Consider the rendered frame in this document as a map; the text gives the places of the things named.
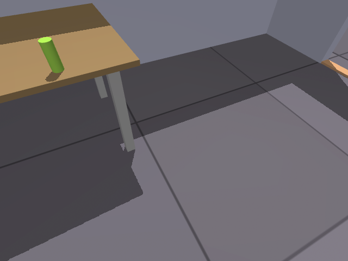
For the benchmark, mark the can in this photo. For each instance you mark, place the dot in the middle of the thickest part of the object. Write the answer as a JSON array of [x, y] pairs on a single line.
[[51, 54]]

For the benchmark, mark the table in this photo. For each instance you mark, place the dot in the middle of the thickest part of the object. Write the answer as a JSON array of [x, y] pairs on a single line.
[[88, 47]]

